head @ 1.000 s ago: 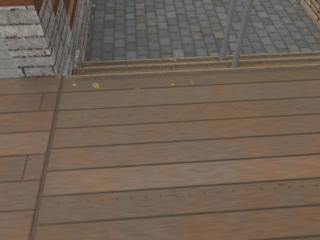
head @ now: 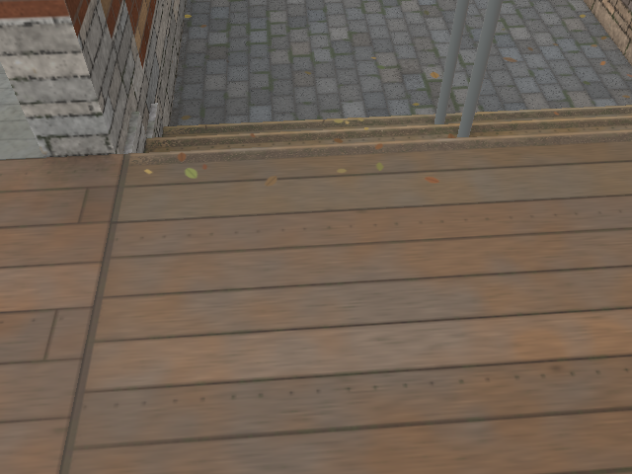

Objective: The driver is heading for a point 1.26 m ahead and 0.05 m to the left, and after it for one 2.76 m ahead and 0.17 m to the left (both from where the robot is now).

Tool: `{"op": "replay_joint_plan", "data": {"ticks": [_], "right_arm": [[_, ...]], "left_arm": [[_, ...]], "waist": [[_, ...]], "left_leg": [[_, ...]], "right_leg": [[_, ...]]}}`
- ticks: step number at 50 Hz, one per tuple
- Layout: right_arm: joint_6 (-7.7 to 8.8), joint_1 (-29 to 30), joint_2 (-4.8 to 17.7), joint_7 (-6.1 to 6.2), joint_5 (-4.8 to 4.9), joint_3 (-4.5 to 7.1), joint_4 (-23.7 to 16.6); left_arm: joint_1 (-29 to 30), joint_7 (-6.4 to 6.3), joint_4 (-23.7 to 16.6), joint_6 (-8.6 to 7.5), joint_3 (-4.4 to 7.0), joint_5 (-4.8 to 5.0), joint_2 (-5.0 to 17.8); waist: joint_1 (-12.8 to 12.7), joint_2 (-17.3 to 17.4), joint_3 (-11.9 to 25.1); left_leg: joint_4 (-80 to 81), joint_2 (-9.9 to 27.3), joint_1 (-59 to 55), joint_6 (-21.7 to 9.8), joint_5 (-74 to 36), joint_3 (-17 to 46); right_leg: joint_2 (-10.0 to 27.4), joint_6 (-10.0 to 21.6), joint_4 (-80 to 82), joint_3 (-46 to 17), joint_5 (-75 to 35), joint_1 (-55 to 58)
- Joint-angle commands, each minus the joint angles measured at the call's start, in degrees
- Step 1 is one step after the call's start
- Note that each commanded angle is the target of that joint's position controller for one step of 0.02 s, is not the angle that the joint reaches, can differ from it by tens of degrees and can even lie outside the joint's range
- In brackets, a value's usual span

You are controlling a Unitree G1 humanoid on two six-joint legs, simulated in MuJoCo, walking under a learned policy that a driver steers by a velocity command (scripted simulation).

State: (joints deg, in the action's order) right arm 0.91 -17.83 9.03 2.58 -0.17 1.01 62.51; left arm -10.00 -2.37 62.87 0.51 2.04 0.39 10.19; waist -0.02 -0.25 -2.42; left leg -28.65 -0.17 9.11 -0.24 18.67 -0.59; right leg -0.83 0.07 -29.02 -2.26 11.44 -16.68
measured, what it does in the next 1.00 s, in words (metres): walks ahead: right foot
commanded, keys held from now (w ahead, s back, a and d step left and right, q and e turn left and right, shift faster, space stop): shift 0.54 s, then w+shift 0.46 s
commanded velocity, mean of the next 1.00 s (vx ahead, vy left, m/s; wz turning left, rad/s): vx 0.26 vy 0.00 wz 0.00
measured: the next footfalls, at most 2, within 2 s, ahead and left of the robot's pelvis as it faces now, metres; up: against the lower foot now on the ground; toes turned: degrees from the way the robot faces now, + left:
right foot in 0.86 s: +0.16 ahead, -0.17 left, +0.00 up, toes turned -4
left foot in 1.32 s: +0.61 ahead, +0.02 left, +0.00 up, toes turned +4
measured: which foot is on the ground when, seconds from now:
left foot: down 0.00-0.86, up 0.88-1.00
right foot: down 0.00-0.60, up 0.62-0.84, down 0.86-1.00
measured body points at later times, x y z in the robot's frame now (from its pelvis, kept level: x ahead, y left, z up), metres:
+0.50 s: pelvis +0.01 +0.00 +0.00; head +0.02 +0.00 +0.45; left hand +0.04 +0.24 -0.16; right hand -0.02 -0.22 -0.16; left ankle -0.04 +0.12 -0.74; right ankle +0.04 -0.12 -0.74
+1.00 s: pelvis +0.16 -0.08 +0.00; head +0.16 -0.09 +0.45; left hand +0.16 +0.17 -0.14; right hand +0.24 -0.33 -0.14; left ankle +0.10 +0.06 -0.64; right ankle +0.12 -0.16 -0.74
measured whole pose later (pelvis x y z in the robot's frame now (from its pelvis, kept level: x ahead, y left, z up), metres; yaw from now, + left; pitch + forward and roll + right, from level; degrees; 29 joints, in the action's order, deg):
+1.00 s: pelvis +0.16 -0.08 +0.00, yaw +0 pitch +2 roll -1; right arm 5.2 -14.5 13.4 -2.7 -2.5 3.6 53.2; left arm -20.3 0.8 58.8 -5.2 3.0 -2.2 11.1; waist -1.0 2.4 2.8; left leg -70.5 4.0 30.5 -6.3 12.8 0.8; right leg -1.4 2.8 -26.8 5.6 17.2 -12.3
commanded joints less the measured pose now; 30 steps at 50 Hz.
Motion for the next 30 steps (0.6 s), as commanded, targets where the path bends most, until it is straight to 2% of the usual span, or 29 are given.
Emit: {"op": "replay_joint_plan", "data": {"ticks": [1,27,28,29,30], "right_arm": [[0.27,-4.6,4.7,0.14,0.02,0.72,-0.7],[0.4,-7.2,3.8,-0.04,0.03,0.49,-0.9],[0.24,-9.7,3.7,0.05,0.23,0.6,0.3],[0.09,-9.9,6.1,0.2,1.03,1.44,-0.2],[0.56,-12.6,8.0,0.24,1.78,2.01,-0.4]], "left_arm": [[-1.3,-0.15,-1.6,-0.37,0.76,0.02,5.2],[-2.9,-0.36,-2.6,-0.23,0.82,0.08,4.6],[-5.2,-0.34,-1.5,-0.17,0.74,0.12,4.0],[-6.2,-0.24,-1.4,-0.32,1.41,0.84,5.2],[-3.5,0.03,-3.0,-1.18,1.72,1.22,6.2]], "waist": [[0.0,0.3,-0.3],[0.0,0.5,-0.8],[0.2,1.4,2.0],[0.4,3.1,-0.1],[2.2,4.1,-4.2]], "left_leg": [[6.8,1.6,7.2,-1.3,-3.9,1.4],[7.1,1.7,7.2,-1.4,-5.6,1.3],[8.0,1.1,5.9,-2.3,6.8,1.0],[8.7,2.0,6.9,-4.6,22.5,3.4],[12.4,6.2,6.9,-7.9,35.3,9.7]], "right_leg": [[1.7,2.2,3.7,-1.5,-6.2,5.6],[1.8,2.5,3.3,-1.8,-7.4,5.9],[0.0,2.7,2.3,0.2,5.9,6.6],[-2.1,3.3,-0.3,2.1,23.5,2.5],[-1.3,3.7,-2.8,1.4,31.1,-5.6]]}}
